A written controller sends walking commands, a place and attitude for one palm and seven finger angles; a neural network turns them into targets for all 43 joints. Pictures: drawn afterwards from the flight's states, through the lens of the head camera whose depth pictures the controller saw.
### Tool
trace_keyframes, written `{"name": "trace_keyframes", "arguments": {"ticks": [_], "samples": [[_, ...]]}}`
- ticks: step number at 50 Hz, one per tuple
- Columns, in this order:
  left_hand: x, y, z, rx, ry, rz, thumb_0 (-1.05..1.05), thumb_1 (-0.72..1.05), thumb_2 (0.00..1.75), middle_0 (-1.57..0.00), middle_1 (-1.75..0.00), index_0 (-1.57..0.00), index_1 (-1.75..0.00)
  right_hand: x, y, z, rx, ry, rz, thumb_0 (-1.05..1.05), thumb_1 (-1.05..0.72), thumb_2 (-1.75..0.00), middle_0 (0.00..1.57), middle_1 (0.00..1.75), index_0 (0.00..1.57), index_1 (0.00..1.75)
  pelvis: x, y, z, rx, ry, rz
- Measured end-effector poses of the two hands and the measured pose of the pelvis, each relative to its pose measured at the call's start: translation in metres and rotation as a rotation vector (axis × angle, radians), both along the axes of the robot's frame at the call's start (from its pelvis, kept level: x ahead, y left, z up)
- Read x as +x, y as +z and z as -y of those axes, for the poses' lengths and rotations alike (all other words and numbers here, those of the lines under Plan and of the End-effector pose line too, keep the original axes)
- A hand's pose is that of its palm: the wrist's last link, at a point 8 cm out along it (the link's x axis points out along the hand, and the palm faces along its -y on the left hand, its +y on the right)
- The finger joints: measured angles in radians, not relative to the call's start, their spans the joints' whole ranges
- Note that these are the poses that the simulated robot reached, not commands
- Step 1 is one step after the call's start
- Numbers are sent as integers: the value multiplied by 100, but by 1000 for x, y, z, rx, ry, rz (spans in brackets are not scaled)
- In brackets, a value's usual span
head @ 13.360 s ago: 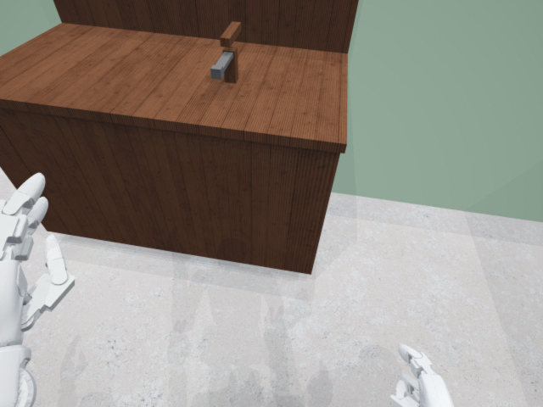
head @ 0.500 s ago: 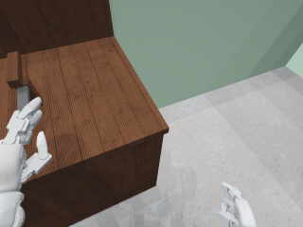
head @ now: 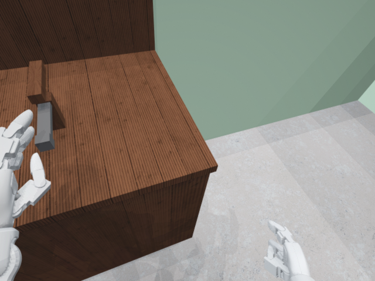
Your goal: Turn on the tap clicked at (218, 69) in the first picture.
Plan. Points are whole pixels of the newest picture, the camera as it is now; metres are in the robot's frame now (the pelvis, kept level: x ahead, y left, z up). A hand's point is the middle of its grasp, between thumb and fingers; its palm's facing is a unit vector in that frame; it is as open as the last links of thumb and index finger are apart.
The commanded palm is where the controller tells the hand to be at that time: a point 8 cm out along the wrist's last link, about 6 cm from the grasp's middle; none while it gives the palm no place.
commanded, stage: look again from close up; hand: left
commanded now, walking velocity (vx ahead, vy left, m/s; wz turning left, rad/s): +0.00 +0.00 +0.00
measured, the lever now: (44, 142) +0.35 +0.35 +0.07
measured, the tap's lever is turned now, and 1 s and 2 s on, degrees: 0 0 0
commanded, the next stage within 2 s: turn the palm inward beside the body in 0.34 s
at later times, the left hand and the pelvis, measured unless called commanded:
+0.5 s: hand (37, 169) +0.23 +0.26 +0.17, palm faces +0.41 -0.78 -0.47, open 7.5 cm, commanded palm +0.15 +0.28 +0.17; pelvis -0.01 -0.01 +0.00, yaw +2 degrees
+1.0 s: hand (42, 201) +0.19 +0.24 +0.16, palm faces +0.59 -0.75 -0.29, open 7.5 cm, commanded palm +0.14 +0.26 +0.16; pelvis +0.00 -0.07 -0.02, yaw +6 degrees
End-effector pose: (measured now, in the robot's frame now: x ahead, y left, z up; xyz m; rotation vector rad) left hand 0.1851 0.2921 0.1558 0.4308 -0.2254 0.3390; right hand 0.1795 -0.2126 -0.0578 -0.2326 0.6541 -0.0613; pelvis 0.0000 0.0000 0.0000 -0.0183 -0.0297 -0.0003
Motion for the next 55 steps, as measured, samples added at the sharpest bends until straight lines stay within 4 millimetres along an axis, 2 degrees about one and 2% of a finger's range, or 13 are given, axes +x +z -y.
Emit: {"name": "trace_keyframes", "arguments": {"ticks": [9,22,25,27,29,32,36,38,40,44,48,51,55], "samples": [[-9,27,4,46,-2,104,2,89,90,-21,-30,-21,-30,-4,-3,3,-8,8,-27,1,-91,-90,21,30,20,30,-1,0,1,-2,6,6],[-8,7,9,1,22,8,2,89,90,-21,-30,-20,-30,-20,-11,14,2,-28,-63,1,-91,-90,21,30,20,30,-4,1,5,1,7,10],[5,32,-2,153,15,74,2,88,89,-22,-30,-21,-30,-22,-15,12,-42,45,-75,1,-91,-90,21,30,20,30,-7,-2,12,11,37,11],[11,46,-14,125,63,102,2,88,89,-22,-30,-21,-30,-22,-20,13,-26,79,-93,1,-91,-90,21,30,20,30,-6,-2,17,15,39,4],[11,49,-21,17,94,99,2,88,89,-22,-30,-21,-30,-20,-22,17,2,71,-83,1,-91,-90,21,30,20,30,-4,-2,20,15,31,4],[3,32,-8,-81,93,-3,1,89,90,-21,-30,-20,-30,-14,-21,26,36,53,-37,2,-90,-90,21,30,21,30,-2,-2,24,16,28,9],[-18,-10,25,-91,69,-189,1,90,90,-20,-30,-20,-30,-2,-17,39,33,58,19,2,-90,-90,21,30,20,30,-4,-5,33,25,40,9],[-30,-21,36,-92,77,-197,2,89,90,-21,-30,-20,-30,4,-15,45,11,70,37,1,-91,-90,21,30,20,30,-7,-8,40,28,46,2],[-42,-19,40,-79,108,-127,2,89,89,-21,-30,-21,-30,8,-14,50,-9,88,46,1,-91,-90,21,30,20,30,-8,-11,48,28,54,-5],[-59,3,36,-39,204,82,2,88,89,-22,-30,-21,-30,14,-21,58,-26,126,38,1,-91,-90,21,30,20,30,-9,-16,62,15,84,-8],[-54,15,27,-48,264,114,2,89,90,-21,-30,-21,-30,19,-33,62,-19,131,13,1,-91,-90,21,30,20,30,-6,-19,70,8,106,-4],[-38,6,28,-92,251,-10,1,89,90,-21,-30,-20,-30,23,-39,63,2,102,12,1,-91,-90,21,30,20,30,-2,-18,70,11,104,-4],[-19,-7,43,-118,186,-139,2,89,90,-20,-30,-20,-30,30,-41,63,30,58,32,2,-91,-90,21,30,20,30,9,-17,67,19,89,-25]]}}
